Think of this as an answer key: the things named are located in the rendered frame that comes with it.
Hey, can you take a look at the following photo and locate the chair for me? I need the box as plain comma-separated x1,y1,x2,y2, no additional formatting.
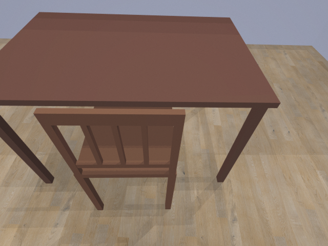
33,107,186,210

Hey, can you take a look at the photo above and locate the table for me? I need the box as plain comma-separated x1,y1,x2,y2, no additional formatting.
0,12,281,183

